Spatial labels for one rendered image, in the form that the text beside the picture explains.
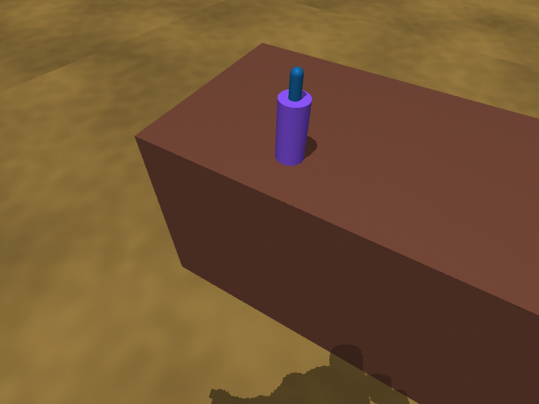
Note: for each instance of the bottle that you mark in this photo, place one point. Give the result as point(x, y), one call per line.
point(293, 114)

